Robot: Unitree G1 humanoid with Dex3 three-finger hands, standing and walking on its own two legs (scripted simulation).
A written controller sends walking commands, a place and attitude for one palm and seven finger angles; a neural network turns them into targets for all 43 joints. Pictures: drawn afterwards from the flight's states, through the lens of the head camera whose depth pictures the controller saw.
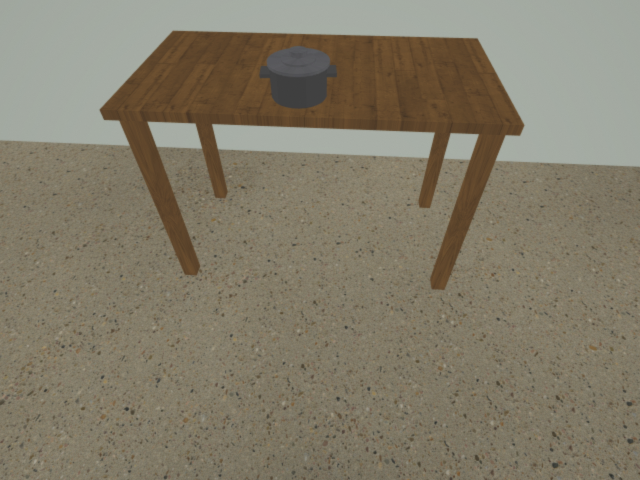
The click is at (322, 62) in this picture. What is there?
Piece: lid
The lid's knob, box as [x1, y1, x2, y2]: [289, 46, 306, 57]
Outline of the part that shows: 289,48 289,55 292,57 302,57 306,55 305,47 294,46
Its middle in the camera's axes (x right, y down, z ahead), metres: -0.06 -0.48 +0.99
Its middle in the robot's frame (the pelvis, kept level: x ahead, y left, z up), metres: +1.07 +0.11 +0.08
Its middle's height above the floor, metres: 0.86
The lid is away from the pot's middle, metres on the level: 0.00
